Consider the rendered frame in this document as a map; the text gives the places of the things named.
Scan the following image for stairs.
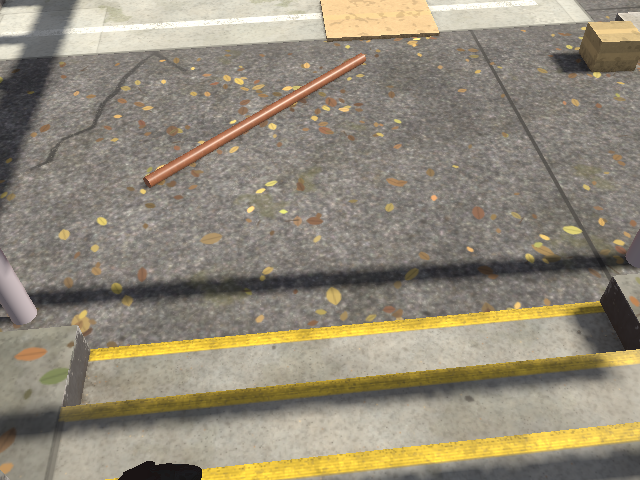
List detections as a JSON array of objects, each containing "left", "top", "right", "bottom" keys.
[{"left": 46, "top": 301, "right": 640, "bottom": 480}]

